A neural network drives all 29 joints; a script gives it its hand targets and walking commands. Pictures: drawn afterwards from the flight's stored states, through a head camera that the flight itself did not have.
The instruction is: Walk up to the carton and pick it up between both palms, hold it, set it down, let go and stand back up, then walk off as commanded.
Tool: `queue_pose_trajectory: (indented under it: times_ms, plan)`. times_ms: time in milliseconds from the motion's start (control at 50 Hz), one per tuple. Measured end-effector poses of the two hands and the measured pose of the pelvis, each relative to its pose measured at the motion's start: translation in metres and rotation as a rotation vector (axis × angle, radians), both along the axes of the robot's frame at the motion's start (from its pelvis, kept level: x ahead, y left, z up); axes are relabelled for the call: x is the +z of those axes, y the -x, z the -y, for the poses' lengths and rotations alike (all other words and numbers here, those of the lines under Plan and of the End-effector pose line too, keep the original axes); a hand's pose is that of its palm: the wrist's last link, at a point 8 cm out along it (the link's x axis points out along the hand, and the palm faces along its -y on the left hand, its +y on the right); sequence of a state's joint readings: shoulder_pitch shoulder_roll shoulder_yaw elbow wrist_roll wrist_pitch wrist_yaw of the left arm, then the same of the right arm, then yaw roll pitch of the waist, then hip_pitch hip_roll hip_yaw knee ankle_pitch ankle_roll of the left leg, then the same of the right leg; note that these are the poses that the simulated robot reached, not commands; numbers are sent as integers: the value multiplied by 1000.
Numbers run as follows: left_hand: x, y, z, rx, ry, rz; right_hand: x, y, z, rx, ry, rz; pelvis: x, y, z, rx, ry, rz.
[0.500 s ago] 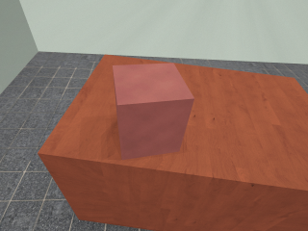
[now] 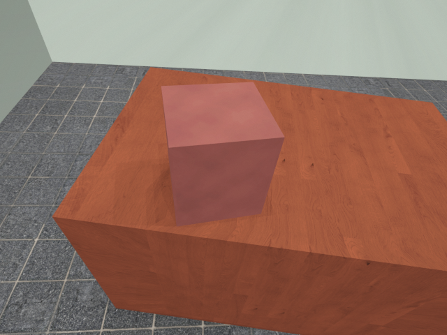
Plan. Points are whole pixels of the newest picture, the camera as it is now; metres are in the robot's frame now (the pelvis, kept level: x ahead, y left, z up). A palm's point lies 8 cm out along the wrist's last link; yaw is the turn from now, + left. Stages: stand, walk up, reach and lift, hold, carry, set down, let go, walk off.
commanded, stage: stand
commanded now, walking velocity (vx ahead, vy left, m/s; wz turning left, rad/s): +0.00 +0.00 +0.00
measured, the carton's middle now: (214, 154) +0.49 +0.07 +0.04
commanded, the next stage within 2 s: walk off in 0.70 s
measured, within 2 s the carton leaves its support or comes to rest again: neither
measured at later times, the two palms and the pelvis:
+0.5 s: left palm out of the picture +0.03 +0.30 -0.13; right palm out of the picture +0.05 -0.25 -0.12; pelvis +0.00 +0.00 +0.00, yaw +0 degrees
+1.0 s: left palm out of the picture +0.02 +0.30 -0.13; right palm out of the picture +0.05 -0.25 -0.12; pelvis +0.00 +0.00 +0.00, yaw +0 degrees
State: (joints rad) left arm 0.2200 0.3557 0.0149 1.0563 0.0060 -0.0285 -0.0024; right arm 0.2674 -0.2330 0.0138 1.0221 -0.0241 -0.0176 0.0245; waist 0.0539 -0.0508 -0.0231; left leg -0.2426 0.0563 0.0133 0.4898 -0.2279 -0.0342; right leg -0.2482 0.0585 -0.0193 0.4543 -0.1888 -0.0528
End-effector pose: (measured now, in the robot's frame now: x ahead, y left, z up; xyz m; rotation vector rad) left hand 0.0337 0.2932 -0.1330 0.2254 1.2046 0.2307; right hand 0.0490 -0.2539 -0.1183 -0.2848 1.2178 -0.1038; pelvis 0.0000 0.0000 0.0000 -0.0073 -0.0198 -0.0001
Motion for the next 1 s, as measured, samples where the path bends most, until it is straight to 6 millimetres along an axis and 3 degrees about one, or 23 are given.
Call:
queue_pose_trajectory:
  times_ms: [900,1000]
  plan:
    - [4,1,-6,-1,-17,-45,-6,0,-6,0,-17,-41,1,-6,-3,0,3,-8]
    - [1,9,-6,-19,-15,-70,-5,-3,-3,-16,1,-25,-2,1,-4,-1,5,14]
